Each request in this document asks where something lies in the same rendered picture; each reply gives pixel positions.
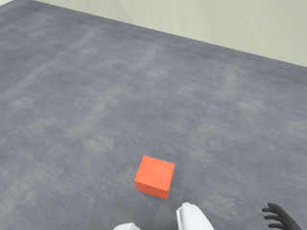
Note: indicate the carton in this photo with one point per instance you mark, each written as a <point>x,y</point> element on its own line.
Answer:
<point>155,177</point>

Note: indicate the robot right hand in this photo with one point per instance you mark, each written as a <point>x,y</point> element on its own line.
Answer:
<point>287,223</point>

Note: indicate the right robot thigh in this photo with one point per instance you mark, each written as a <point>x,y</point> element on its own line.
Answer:
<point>190,217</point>

